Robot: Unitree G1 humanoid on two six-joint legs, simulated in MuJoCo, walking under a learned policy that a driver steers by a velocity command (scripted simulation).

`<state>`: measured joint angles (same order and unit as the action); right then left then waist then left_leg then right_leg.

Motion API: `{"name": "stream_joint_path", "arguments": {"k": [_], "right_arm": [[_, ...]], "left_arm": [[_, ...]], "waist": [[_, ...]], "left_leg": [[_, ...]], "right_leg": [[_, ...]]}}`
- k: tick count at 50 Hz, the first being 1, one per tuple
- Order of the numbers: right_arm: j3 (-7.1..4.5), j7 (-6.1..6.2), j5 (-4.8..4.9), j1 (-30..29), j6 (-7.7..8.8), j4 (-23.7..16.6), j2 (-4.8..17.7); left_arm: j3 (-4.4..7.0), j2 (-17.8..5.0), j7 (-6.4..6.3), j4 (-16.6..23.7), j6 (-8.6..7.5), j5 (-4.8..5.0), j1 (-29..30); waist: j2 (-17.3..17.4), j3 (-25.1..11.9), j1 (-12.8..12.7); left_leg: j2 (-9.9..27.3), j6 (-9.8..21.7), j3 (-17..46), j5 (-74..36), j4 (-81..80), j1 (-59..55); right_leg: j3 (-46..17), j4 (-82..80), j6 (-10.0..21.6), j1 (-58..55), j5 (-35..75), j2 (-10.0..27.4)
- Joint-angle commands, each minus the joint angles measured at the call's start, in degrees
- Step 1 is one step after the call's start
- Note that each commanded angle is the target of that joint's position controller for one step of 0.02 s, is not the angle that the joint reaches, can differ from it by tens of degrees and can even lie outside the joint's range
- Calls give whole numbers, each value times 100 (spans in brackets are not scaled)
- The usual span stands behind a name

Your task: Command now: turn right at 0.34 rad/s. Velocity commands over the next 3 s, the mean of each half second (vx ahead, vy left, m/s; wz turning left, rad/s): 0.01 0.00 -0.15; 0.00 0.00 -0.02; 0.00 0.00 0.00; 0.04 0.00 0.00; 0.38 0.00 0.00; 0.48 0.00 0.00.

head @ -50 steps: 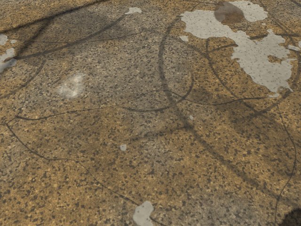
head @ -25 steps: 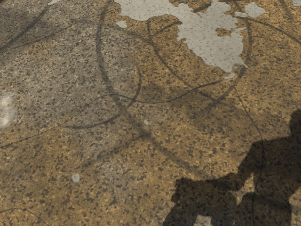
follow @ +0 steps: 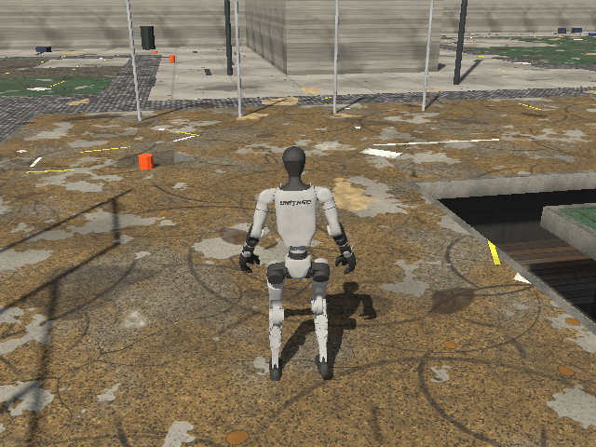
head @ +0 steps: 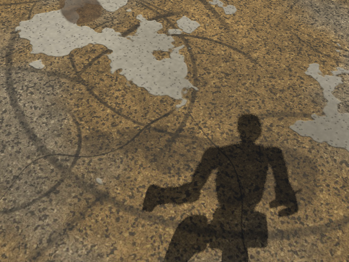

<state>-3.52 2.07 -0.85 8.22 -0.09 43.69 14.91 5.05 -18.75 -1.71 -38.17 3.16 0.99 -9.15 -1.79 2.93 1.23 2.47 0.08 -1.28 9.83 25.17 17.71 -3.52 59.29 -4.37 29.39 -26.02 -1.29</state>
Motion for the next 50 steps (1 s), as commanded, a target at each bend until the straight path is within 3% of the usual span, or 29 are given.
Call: {"name": "stream_joint_path", "arguments": {"k": [1, 4, 6, 7, 8, 9, 10, 11, 13, 16, 19, 21, 22, 23, 24, 25, 26, 28, 38, 50], "right_arm": [[-266, 5, 58, -155, 17, -346, 1071], [-254, -55, 151, -76, 3, -272, 1125], [-185, -80, 233, -19, -12, -181, 997], [-108, -115, 178, 252, 18, -71, 795], [42, -198, -115, 399, 74, -161, 357], [-5, -142, -43, 19, 90, -348, 494], [-100, -83, 49, -176, 55, -328, 851], [-150, -60, 87, -109, 10, -235, 903], [-190, 5, 24, 182, -81, -11, 863], [-98, -26, 66, 278, -45, 75, 560], [-41, -51, 104, 140, -14, 66, 501], [-12, -81, 47, 345, 10, 171, 524], [-41, -76, -21, 410, 15, 185, 756], [-119, -63, 9, 405, 1, 204, 1123], [-132, -106, 70, 321, 3, 290, 1020], [-72, -142, 55, 255, 25, 267, 769], [-42, -136, 7, 215, 51, 309, 676], [-9, -122, 4, 201, 115, 367, 611], [48, -23, 37, 327, 129, 691, 573], [90, 3, 48, 450, 104, 1089, 447]], "left_arm": [[-24, -160, 43, 484, -89, -44, 19], [-1, -249, 108, 411, -80, -52, -127], [12, -220, 154, 236, -89, -85, -426], [31, -360, 137, 270, -85, -127, -454], [93, -806, 53, 364, -60, -189, -515], [28, -705, 109, 367, -131, -329, -339], [-8, -537, 150, 387, -244, -370, -142], [-57, -377, 155, 307, -337, -347, 37], [-87, -326, 140, 239, -431, -237, 298], [-136, -157, 108, 82, -433, -209, 296], [-142, -153, 100, -69, -384, -171, 191], [-167, -95, 108, -191, -372, -100, 145], [-188, -27, 120, -256, -408, -140, -33], [-158, -91, 164, -285, -451, -211, -240], [-155, -81, 158, -318, -445, -211, -142], [-140, -168, 138, -342, -420, -199, 111], [-138, -96, 108, -336, -389, -173, 213], [-137, -47, 71, -397, -310, -169, 181], [-101, -27, 28, -943, -330, -140, -3], [-133, -18, -29, -1577, -342, -114, -141]], "waist": [[1329, -1041, 13], [1362, -976, -13], [1217, -844, -187], [848, -883, -147], [-707, -1111, 89], [-1294, -922, -96], [-941, -638, -190], [-871, -498, -98], [-812, -410, 7], [-662, -578, 31], [-614, -685, -86], [-426, -679, 70], [-152, -747, -21], [415, -675, -287], [727, -586, -237], [559, -420, -88], [544, -405, -89], [534, -312, -91], [168, -231, -52], [173, -158, -74]], "left_leg": [[1243, 1299, 838, -2260, -572, -945], [1288, 1236, 894, -1645, -454, -837], [1096, 898, 747, -969, -179, -397], [896, 469, 582, -274, 111, 83], [311, -108, -70, 1435, 1398, 895], [83, -277, 101, 2530, 1825, 1064], [192, -335, 289, 2378, 2332, 948], [196, -353, 360, 2105, 2539, 963], [220, -452, 413, 1691, 2688, 844], [171, -501, 295, 1422, 2141, 357], [80, -481, 173, 1167, 1073, -4], [65, -353, 182, -301, -218, -740], [320, -245, 480, -1197, -221, -1143], [487, -58, 499, -1536, 85, -1244], [373, 114, 438, -599, 115, -721], [290, 100, 429, -183, -18, -477], [276, 32, 423, -52, -93, -381], [214, -60, 368, -98, -91, -378], [108, -48, 302, 46, -45, -446], [-4, -45, 215, 17, -86, -465]], "right_leg": [[253, -1040, 43, -486, 188, 110], [431, -2180, 223, -1110, 611, 58], [589, -3582, 498, -1989, 1552, -78], [73, -3858, 683, -2620, 2058, 279], [-1453, -3856, 1093, -3263, 3591, 1629], [-1920, -4106, 1972, -2184, 3325, 2247], [-1797, -4287, 2033, -1816, 2599, 1972], [-1471, -4298, 1814, -1718, 2345, 1677], [-1088, -4204, 1586, -1649, 2749, 1410], [-674, -3931, 1550, -1750, 3558, 1158], [-820, -3717, 1623, -2041, 3656, 1196], [-786, -3633, 1352, -1873, 3102, 1039], [-722, -3568, 1092, -1691, 2494, 853], [-457, -3523, 914, -1464, 1927, 530], [-143, -3522, 740, -1693, 1617, 275], [-102, -3398, 672, -1778, 1539, 252], [-82, -3351, 681, -1812, 1603, 269], [-109, -3350, 703, -1768, 1778, 287], [-71, -3394, 621, -1757, 1839, 283], [-13, -3445, 595, -1790, 1866, 276]]}}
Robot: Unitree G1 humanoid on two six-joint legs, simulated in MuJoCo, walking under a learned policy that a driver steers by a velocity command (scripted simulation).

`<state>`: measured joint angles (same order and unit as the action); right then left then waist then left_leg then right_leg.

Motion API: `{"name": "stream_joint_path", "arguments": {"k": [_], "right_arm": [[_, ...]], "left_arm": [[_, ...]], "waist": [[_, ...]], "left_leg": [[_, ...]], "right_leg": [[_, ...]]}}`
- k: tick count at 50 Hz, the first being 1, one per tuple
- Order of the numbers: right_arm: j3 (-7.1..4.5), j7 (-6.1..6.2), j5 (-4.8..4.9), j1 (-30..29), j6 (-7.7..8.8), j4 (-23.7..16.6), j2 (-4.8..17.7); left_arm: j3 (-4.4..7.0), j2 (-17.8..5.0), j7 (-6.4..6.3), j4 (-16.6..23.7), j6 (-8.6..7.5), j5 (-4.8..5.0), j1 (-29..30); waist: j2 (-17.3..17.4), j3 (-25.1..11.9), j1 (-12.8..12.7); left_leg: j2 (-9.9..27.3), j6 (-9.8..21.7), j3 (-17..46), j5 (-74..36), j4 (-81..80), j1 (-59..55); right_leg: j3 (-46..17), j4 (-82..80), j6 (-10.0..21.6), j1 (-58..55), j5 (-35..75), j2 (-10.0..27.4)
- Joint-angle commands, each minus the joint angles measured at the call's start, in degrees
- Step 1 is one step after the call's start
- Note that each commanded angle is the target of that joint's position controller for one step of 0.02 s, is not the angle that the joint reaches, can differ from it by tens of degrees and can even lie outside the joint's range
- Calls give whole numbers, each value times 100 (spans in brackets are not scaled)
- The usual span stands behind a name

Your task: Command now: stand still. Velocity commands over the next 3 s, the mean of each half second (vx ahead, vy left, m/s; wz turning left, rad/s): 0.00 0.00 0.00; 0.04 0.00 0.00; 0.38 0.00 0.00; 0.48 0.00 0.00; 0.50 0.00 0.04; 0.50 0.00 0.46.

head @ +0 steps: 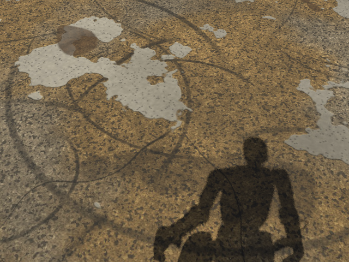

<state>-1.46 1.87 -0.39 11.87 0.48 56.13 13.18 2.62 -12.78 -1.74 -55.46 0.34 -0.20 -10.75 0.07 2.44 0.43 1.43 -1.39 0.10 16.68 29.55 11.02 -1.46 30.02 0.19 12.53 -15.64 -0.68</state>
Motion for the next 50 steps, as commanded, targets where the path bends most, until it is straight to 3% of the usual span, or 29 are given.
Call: {"name": "stream_joint_path", "arguments": {"k": [1, 19, 43, 44, 45, 47, 50], "right_arm": [[-114, 27, 3, 101, 46, -124, 612], [-44, 70, 16, 442, 38, 283, 475], [16, 75, 32, 822, 34, 488, 281], [29, 79, 31, 944, 26, 557, 215], [4, 94, 67, 973, 11, 570, 267], [-45, 119, 109, 896, 31, 467, 396], [-58, 57, 167, 1004, 236, 395, 332]], "left_arm": [[105, -609, -28, 106, -60, 6, 13], [15, -491, -49, -464, -43, 25, -118], [-89, -344, -72, -726, -40, 33, -448], [-105, -282, -75, -791, -34, 31, -569], [-80, -342, -87, -805, -22, 68, -613], [-33, -457, -101, -732, -55, 111, -603], [-32, -361, -37, -653, -283, 158, -684]], "waist": [[-9, -103, 4], [-12, -17, -25], [10, 68, -41], [8, -73, -43], [5, 16, -47], [8, 477, -55], [27, 656, -38]], "left_leg": [[93, 102, 71, -669, -527, 204], [23, 113, 27, -650, -575, 242], [-21, 156, 29, -620, -600, 318], [-83, 173, -32, -50, -618, 262], [-174, 246, -87, 864, -547, 373], [-118, 466, 74, 2374, -515, 842], [149, 698, 470, 2396, -479, 991]], "right_leg": [[-213, -524, 138, -104, 826, 213], [-115, -601, 119, -68, 768, 173], [-30, -605, 79, 20, 698, 144], [31, -627, 91, -35, 106, 86], [98, -559, 154, 85, -882, -11], [-26, -533, 353, 625, -2464, 33], [-340, -436, 538, 819, -2399, 269]]}}
Over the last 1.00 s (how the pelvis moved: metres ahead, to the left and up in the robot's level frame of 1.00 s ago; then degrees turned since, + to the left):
0.00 -0.02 -0.01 -3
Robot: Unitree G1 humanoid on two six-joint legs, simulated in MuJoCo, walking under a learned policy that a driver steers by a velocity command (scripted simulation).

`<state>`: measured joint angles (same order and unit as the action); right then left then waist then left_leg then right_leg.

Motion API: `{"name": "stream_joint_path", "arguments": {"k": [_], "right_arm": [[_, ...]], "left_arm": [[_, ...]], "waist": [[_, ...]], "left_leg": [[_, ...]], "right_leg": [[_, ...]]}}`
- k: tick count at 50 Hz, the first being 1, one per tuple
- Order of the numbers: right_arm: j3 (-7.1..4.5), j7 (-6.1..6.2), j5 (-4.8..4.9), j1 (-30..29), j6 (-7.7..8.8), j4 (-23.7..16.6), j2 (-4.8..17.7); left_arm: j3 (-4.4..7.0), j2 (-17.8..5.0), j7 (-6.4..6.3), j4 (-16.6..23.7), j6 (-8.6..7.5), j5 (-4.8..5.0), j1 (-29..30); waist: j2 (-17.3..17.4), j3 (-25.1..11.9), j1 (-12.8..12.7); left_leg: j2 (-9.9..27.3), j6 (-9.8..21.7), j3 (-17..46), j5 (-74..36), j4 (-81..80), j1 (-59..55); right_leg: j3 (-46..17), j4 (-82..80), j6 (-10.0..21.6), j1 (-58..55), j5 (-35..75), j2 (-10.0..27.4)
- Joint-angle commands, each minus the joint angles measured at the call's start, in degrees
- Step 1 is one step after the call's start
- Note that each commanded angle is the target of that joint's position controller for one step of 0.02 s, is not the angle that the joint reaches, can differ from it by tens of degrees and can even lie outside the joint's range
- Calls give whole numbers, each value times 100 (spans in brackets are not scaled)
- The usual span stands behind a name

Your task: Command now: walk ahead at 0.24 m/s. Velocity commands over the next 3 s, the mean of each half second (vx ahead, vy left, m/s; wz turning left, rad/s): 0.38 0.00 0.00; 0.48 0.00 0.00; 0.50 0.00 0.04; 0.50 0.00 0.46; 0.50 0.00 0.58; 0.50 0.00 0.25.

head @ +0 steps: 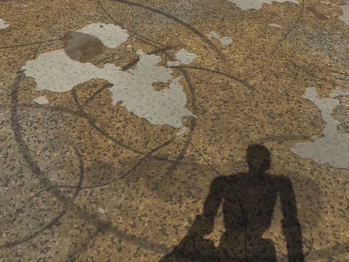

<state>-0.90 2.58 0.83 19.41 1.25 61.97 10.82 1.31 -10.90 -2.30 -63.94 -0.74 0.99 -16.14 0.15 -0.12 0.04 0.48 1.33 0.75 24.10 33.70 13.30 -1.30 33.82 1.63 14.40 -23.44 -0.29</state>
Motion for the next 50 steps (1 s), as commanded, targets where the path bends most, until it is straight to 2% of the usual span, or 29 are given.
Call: {"name": "stream_joint_path", "arguments": {"k": [1, 4, 6, 8, 9, 10, 11, 12, 13, 14, 15, 16, 18, 21, 24, 26, 28, 29, 30, 31, 32, 33, 34, 35, 36, 37, 40, 44, 50], "right_arm": [[-126, -45, 55, 309, 219, -201, 568], [-170, -120, 102, 621, 355, -200, 654], [-242, -155, 129, 1002, 415, -137, 903], [-288, -172, 130, 963, 443, -205, 1079], [-284, -178, 125, 712, 443, -313, 1041], [-275, -191, 111, 275, 431, -485, 1000], [-229, -214, 100, -577, 470, -854, 884], [-190, -236, 76, -873, 627, -1155, 663], [-171, -257, 64, -692, 716, -1111, 623], [-180, -315, 176, -803, 744, -1144, 636], [-156, -353, 237, -877, 731, -1194, 556], [-160, -364, 203, -1015, 720, -1272, 506], [-172, -403, 105, -1079, 642, -1373, 433], [-54, -457, 30, -1641, 560, -1673, 234], [-55, -445, 73, -2348, 497, -2019, 375], [-122, -470, 103, -2464, 492, -2121, 624], [-259, -479, 97, -2026, 500, -2031, 899], [-368, -459, 115, -1326, 478, -1826, 1083], [-472, -426, 135, -420, 433, -1548, 1272], [-557, -370, 49, 479, 389, -1351, 1671], [-551, -467, -82, 723, 417, -1190, 1806], [-413, -481, -56, 445, 439, -1200, 1261], [-357, -474, -16, -165, 479, -1267, 1083], [-317, -490, -33, -719, 525, -1377, 1010], [-295, -518, -101, -989, 566, -1396, 929], [-262, -533, -163, -1084, 594, -1350, 829], [-244, -513, -104, -877, 614, -1143, 799], [-317, -325, -104, -380, 570, -991, 1126], [-327, -226, -4, 233, 460, -804, 1227]], "left_arm": [[101, -526, 49, 214, -243, 49, -174], [77, -402, 133, 348, -423, 76, -45], [38, -242, 195, 516, -565, 83, 197], [10, -193, 252, 623, -686, 80, 228], [29, -236, 288, 555, -728, 81, -9], [79, -302, 311, 322, -739, 98, -635], [239, -697, 319, -70, -747, 118, -1786], [502, -1554, 307, -389, -684, 76, -2934], [311, -1084, 331, -230, -662, -34, -2611], [187, -705, 311, -66, -644, -94, -2125], [129, -638, 309, 57, -619, -106, -1829], [68, -603, 314, 99, -571, -70, -1635], [-47, -353, 269, 182, -455, -72, -1388], [-63, -563, 110, 431, -415, -131, -933], [70, -1053, 25, 383, -512, 2, -1280], [122, -1065, 21, 345, -513, 54, -1349], [193, -1161, 33, 371, -436, -39, -1309], [216, -1175, 48, 398, -354, -116, -1233], [195, -1112, 76, 467, -298, -161, -1144], [90, -812, 113, 633, -295, -267, -1252], [-148, 187, 220, 568, -420, -140, -2182], [-4, -486, 275, 595, -596, 17, -1659], [101, -854, 284, 874, -673, 173, -920], [114, -923, 229, 989, -702, 146, -543], [170, -901, 177, 1011, -665, 78, -424], [182, -791, 155, 1003, -580, 45, -607], [209, -635, 98, 1055, -396, 14, -624], [267, -748, 75, 1432, -386, -91, 384], [198, -588, 211, 1738, -487, -26, 1511]], "waist": [[48, 857, 13], [303, 819, 135], [840, 792, 231], [1086, 860, 97], [993, 794, -96], [850, 620, -439], [39, 351, -1018], [-1656, -21, -1286], [-1558, -73, -957], [-840, 358, -703], [-485, 485, -549], [-199, 659, -425], [-317, 710, -209], [-384, 901, -121], [-594, 895, -197], [-575, 859, -98], [-739, 322, 205], [-841, -141, 560], [-807, -633, 980], [-3, -1421, 1120], [1803, -2446, 517], [1181, -1882, 663], [818, -841, 520], [69, -438, 316], [-67, -202, 111], [139, -204, -113], [346, 66, -254], [182, 336, -31], [226, 407, 374]], "left_leg": [[301, 487, 511, 1608, -881, 708], [552, 752, 1055, 1637, -1142, 278], [1144, 1116, 2082, 1636, -1684, -297], [1679, 1356, 2792, 559, -1705, -434], [1603, 1236, 2480, -247, -1421, -311], [1343, 1000, 1927, -969, -967, 229], [617, 561, 830, -2205, 395, 1367], [-350, -22, -389, -2113, 2926, 3155], [-343, 73, 170, 481, 3757, 4034], [-40, 234, 440, 497, 4490, 4476], [136, 312, 367, 182, 4749, 4798], [358, 344, 234, -159, 4543, 5005], [576, 274, -50, -686, 3862, 4388], [380, 0, -455, -2073, 1844, 2808], [122, 16, -485, -2727, 405, 1845], [42, 186, -384, -2758, -195, 1829], [-189, 366, -439, -2497, -249, 1215], [-343, 505, -518, -2227, -119, 493], [-302, 669, -495, -2205, -157, -699], [879, 1016, 939, -1942, 44, -2499], [2207, 2025, 4014, -256, -1080, -3935], [1952, 1696, 4491, 338, -1821, -3379], [1847, 1437, 3511, 79, -1929, -2386], [1679, 1316, 2762, -654, -2096, -1354], [1479, 1251, 2172, -1259, -2227, -603], [1290, 1210, 1780, -1429, -2383, -195], [1100, 1315, 1186, -1447, -2766, 337], [1156, 1352, 1008, -1557, -2975, 2], [1005, 1067, 437, -1923, -2818, -584]], "right_leg": [[-396, -737, 425, 645, -1519, 253], [-241, -317, 422, 1003, -1071, 113], [171, 468, 360, 1489, -354, -105], [282, 643, 445, 1619, -1, -69], [280, 316, 471, 1248, 77, -63], [210, -192, 504, 263, 321, -96], [-581, -848, 719, -1352, 1019, 225], [-2565, -1504, 1209, -3227, 1913, 1272], [-3632, -1722, 1419, -3354, 2773, 2026], [-3187, -1583, 1403, -3135, 3042, 2059], [-2607, -1642, 1353, -3035, 3252, 1959], [-2080, -1806, 1225, -2874, 3355, 1821], [-1252, -2206, 885, -2111, 3318, 1372], [-312, -2755, 752, -502, 3089, 773], [-330, -3216, 798, -513, 2955, 1005], [-286, -2938, 715, -1272, 3597, 1197], [-229, -2079, 557, -1959, 5438, 1341], [-113, -1171, 471, -2090, 6356, 1282], [18, 59, 334, -1647, 6418, 1079], [129, 1960, 236, -197, 4337, 701], [-326, 4027, -4, 1625, -608, -457], [-868, 4693, 180, 2165, -753, -195], [-620, 4752, 265, 2546, -257, 89], [-513, 4451, 283, 2242, 350, 415], [-442, 4162, 271, 1948, 659, 627], [-494, 3950, 272, 1578, 828, 807], [-347, 3331, 147, 1566, 890, 941], [-286, 2102, -130, 2538, 1993, 1047], [56, 244, -211, 2321, 3050, 690]]}}
Over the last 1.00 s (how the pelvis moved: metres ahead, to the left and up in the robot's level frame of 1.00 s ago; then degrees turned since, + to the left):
0.01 0.01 0.00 1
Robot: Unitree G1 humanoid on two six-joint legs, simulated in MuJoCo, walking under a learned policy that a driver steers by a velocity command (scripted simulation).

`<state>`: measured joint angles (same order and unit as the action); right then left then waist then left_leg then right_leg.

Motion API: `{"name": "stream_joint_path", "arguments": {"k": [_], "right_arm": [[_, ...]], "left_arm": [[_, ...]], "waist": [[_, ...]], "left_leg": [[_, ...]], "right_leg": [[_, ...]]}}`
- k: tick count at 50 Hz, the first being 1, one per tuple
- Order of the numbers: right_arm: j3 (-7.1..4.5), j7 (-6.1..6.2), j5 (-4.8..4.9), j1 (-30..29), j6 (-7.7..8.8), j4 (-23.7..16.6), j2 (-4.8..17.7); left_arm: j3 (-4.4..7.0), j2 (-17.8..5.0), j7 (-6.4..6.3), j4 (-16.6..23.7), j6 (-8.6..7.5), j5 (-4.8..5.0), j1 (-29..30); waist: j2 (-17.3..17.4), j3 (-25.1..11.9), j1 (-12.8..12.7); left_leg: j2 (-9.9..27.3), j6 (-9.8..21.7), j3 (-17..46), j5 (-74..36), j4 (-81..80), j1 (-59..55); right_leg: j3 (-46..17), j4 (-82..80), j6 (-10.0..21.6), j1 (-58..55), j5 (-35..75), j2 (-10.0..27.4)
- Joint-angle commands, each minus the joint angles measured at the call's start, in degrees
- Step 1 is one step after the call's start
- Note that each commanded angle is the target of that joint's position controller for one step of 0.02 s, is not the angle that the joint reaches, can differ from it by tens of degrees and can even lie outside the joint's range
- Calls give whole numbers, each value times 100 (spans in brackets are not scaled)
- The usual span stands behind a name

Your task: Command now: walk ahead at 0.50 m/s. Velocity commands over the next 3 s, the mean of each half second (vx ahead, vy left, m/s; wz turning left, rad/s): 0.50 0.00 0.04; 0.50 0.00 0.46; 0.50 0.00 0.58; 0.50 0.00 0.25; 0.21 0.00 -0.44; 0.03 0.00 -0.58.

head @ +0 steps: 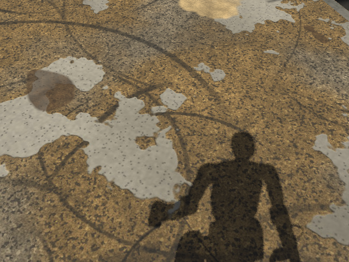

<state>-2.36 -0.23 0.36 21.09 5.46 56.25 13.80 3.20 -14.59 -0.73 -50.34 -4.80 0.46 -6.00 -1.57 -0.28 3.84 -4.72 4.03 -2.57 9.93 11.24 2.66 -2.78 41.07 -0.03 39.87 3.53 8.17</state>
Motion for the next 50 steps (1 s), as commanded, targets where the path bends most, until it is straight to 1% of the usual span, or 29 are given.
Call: {"name": "stream_joint_path", "arguments": {"k": [1, 4, 6, 7, 8, 9, 10, 11, 12, 13, 14, 16, 18, 20, 26, 32, 34, 35, 36, 37, 38, 39, 40, 41, 42, 43, 44, 46, 50], "right_arm": [[-185, 55, 52, 165, 15, -187, 937], [-218, 62, 67, 350, -77, -78, 971], [-257, 76, 80, 276, -133, -76, 1046], [-270, 78, 81, 149, -160, -109, 1094], [-247, 77, 70, 21, -190, -150, 1044], [-158, 78, 8, 2, -192, -249, 838], [25, 29, -35, 564, -84, -370, 245], [48, 11, 30, 543, 69, -313, 260], [-102, -16, 194, 62, 163, -434, 832], [-111, -9, 229, -323, 197, -545, 893], [-131, 24, 147, -529, 178, -564, 843], [-165, 47, 79, -385, 19, -517, 656], [-155, 59, 60, -324, -94, -502, 484], [-171, 66, 59, -602, -144, -592, 488], [-136, -47, 85, -1629, -114, -917, 342], [-78, -268, 92, -2377, -99, -1384, 274], [-128, -349, 96, -2287, -96, -1499, 389], [-191, -364, 92, -2052, -111, -1502, 506], [-305, -364, 98, -1461, -126, -1400, 700], [-487, -312, 112, -542, -140, -1184, 1022], [-663, -172, 90, 318, -197, -1046, 1591], [-658, -173, 125, 110, -168, -1184, 1799], [-524, -168, 67, 245, -163, -1169, 1356], [-460, -143, 37, 30, -131, -1200, 1069], [-416, -158, 46, -387, -95, -1285, 945], [-363, -151, 31, -725, -80, -1383, 764], [-334, -133, -14, -885, -82, -1470, 720], [-357, -83, 19, -890, -80, -1506, 825], [-435, 63, 69, -557, -106, -1484, 1082]], "left_arm": [[-6, -218, 87, 435, -91, 46, 653], [-23, -280, 202, 627, -143, 83, 977], [14, -425, 256, 659, -186, 93, 820], [69, -544, 264, 601, -207, 93, 513], [185, -741, 247, 396, -217, 79, -181], [336, -1109, 200, 99, -221, 37, -1282], [497, -1734, 176, -67, -178, -62, -2107], [390, -1398, 200, -114, -160, -28, -2243], [261, -1021, 202, -46, -173, 2, -1807], [190, -817, 196, 96, -163, -2, -1277], [133, -645, 220, 159, -157, -33, -873], [73, -436, 258, 147, -182, -94, -614], [107, -552, 245, 38, -219, -73, -758], [155, -694, 172, -59, -229, -99, -915], [149, -749, 20, -219, -199, -97, -1216], [193, -819, -36, -413, -20, -26, -1573], [236, -968, -78, -335, 65, -9, -1396], [264, -1064, -111, -285, 108, -8, -1333], [277, -1120, -142, -237, 164, -20, -1258], [257, -1109, -165, -165, 191, -9, -1182], [170, -931, -162, 17, 118, -122, -1283], [-70, -167, -26, 213, -104, -135, -1717], [47, -709, 82, 314, -363, 63, -1125], [73, -834, 117, 491, -465, 222, -659], [69, -765, 83, 510, -490, 153, -526], [138, -835, 29, 487, -440, 3, -487], [165, -821, 23, 510, -354, -48, -582], [167, -676, 6, 580, -216, -103, -673], [111, -501, -22, 893, -144, -150, 122]], "waist": [[407, 460, 51], [450, 532, 97], [565, 433, -70], [651, 259, -279], [615, -157, -659], [403, -952, -1076], [-863, -1852, -1009], [-1329, -2211, -1046], [-914, -1440, -999], [-559, -879, -843], [-201, -470, -678], [-361, -203, -361], [-299, -81, -266], [-184, 67, -295], [-170, 352, -614], [-68, 606, -812], [-214, 439, -635], [-352, 194, -477], [-416, -171, -144], [-273, -658, 329], [613, -1323, 540], [1760, -1977, -45], [1100, -2021, 306], [825, -1298, 285], [124, -725, -10], [8, -495, -215], [120, -367, -393], [236, -233, -531], [369, 4, -314]], "left_leg": [[1577, 797, 760, -525, -499, 314], [1839, 754, 824, -690, -160, -280], [1986, 659, 895, -1126, 147, -530], [1958, 585, 841, -1865, 494, -549], [1707, 452, 614, -2822, 1333, -447], [1380, 260, 337, -2665, 2740, 295], [510, -194, -69, -669, 5067, 2671], [145, -207, 701, 2238, 6078, 3693], [528, -76, 955, 1990, 6527, 4220], [856, -9, 765, 1445, 6382, 4215], [1074, -27, 659, 997, 6005, 3984], [1314, -76, 670, 528, 5497, 3346], [1345, -171, 593, 290, 5225, 3288], [1365, -265, 625, -201, 4781, 3678], [1076, -233, 506, -1718, 3021, 3700], [920, 3, 235, -1134, 2314, 4101], [691, 164, -84, -551, 2269, 3667], [480, 264, -290, -254, 2334, 3197], [235, 396, -435, -105, 2309, 2394], [71, 613, -326, -414, 1975, 1002], [1167, 1040, 1389, -571, 1944, -829], [2453, 2199, 4741, 316, 1002, -2567], [2346, 1929, 4716, 516, 623, -2609], [2135, 1667, 3785, 190, 638, -2004], [1884, 1490, 3104, -425, 553, -1005], [1696, 1380, 2656, -923, 461, -283], [1569, 1377, 2485, -1183, 315, 233], [1452, 1418, 2231, -1484, 129, 766], [1083, 1170, 1702, -1515, 79, 1208]], "right_leg": [[224, -643, -41, -219, 289, -193], [209, -1040, 91, -151, -199, -272], [253, -1234, 253, -484, -645, -369], [376, -1324, 352, -985, -809, -510], [537, -1457, 498, -1941, -820, -703], [168, -1256, 780, -3591, -721, -357], [-2243, -1402, 1627, -5992, -1363, 1125], [-3949, -2304, 1896, -6402, -1895, 1536], [-3250, -2371, 1582, -5810, -2070, 1330], [-2414, -2462, 1390, -4970, -1688, 1124], [-1838, -2682, 1302, -4158, -1257, 879], [-1187, -3063, 1201, -3293, -882, 543], [-831, -3275, 1298, -3032, -426, 458], [-502, -3401, 1310, -3140, -73, 486], [470, -3617, 989, -3391, -74, 344], [881, -3125, 867, -4665, 691, 763], [1065, -2563, 746, -4835, 2209, 808], [1155, -2075, 678, -4869, 3285, 798], [1268, -1215, 583, -4755, 4043, 717], [1399, 48, 393, -4157, 3809, 478], [1447, 1971, 157, -2579, 1553, 138], [604, 3951, -155, -211, -3440, -1219], [-413, 4228, 47, 426, -3415, -899], [-325, 4016, 185, 682, -3001, -642], [-270, 3421, 196, 461, -2584, -382], [-233, 2901, 144, 62, -2393, -208], [-249, 2690, 88, -299, -2295, -126], [-156, 2163, -94, -507, -2188, -103], [7, 537, -349, -509, -830, -328]]}}
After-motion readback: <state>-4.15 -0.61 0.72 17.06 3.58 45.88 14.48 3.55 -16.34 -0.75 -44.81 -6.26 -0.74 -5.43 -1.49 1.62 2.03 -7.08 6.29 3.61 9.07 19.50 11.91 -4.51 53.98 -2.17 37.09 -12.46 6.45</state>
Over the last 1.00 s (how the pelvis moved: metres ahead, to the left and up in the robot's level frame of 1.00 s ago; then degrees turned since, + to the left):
0.46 0.02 0.01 0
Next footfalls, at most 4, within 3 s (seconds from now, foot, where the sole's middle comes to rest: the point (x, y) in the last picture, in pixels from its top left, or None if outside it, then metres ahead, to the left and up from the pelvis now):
0.18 right None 0.28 -0.16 -0.78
0.74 left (151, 245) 0.59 0.08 -0.78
1.24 right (172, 173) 0.91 -0.02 -0.78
1.76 left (88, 168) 0.97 0.37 -0.78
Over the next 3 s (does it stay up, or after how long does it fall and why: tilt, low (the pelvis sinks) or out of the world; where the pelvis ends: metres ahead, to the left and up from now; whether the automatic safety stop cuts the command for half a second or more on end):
stays up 1.17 0.43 -0.01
